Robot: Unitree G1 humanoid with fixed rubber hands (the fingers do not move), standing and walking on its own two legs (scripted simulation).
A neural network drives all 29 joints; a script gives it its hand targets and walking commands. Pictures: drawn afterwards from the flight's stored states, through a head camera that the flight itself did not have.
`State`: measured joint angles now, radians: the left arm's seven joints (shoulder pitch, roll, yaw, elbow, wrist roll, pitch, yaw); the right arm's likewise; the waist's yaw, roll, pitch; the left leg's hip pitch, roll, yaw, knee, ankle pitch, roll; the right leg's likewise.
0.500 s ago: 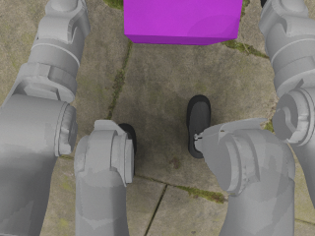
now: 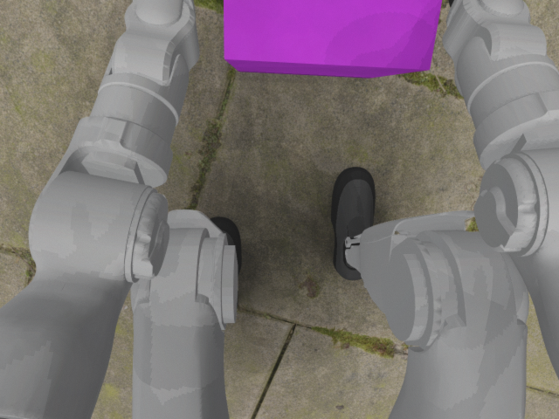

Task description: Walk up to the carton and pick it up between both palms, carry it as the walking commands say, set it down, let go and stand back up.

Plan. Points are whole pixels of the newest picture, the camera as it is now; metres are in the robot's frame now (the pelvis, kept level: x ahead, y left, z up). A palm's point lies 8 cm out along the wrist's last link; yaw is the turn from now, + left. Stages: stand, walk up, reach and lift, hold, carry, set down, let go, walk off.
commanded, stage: reach and lift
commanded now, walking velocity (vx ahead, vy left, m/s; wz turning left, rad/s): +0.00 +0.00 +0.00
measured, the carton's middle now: out of the picture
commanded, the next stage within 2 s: none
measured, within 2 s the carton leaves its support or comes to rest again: leaves its support in 0.48 s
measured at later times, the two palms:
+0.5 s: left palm out of the picture +0.54 +0.10 -0.20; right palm out of the picture +0.54 -0.20 -0.19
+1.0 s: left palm out of the picture +0.55 +0.08 -0.15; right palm out of the picture +0.53 -0.22 -0.15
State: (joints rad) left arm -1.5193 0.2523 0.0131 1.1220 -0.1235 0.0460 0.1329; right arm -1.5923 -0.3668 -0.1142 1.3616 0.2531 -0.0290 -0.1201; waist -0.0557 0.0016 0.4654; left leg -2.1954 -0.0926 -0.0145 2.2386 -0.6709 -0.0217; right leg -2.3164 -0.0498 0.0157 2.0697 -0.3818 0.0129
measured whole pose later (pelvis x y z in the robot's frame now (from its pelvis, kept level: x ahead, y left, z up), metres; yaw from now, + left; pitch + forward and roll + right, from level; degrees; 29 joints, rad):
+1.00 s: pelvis -0.01 +0.00 +0.02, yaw +2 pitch +31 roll +0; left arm -1.51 0.23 0.13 0.89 -0.06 0.30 0.16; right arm -1.53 -0.33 -0.27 0.98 0.10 0.25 -0.12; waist -0.10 0.05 0.52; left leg -2.09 -0.12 0.00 2.19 -0.63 -0.02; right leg -2.20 -0.01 0.06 2.04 -0.38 0.05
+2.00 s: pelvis -0.02 -0.01 +0.10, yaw +3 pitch +25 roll +0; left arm -1.31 0.12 0.25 0.63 0.04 0.39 0.18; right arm -1.30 -0.11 -0.42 0.56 -0.06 0.39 -0.17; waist -0.10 0.04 0.52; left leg -1.78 -0.13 -0.03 1.94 -0.60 -0.03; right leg -1.88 0.02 0.08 1.82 -0.39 0.07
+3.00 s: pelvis -0.02 -0.01 +0.20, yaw +1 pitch +16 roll +1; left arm -1.13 0.07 0.26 0.55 0.06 0.44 0.17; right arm -1.11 -0.02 -0.41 0.47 -0.09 0.42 -0.19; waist -0.09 0.03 0.52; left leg -1.32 -0.10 -0.03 1.58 -0.54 -0.02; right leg -1.42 0.04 0.10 1.49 -0.34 0.06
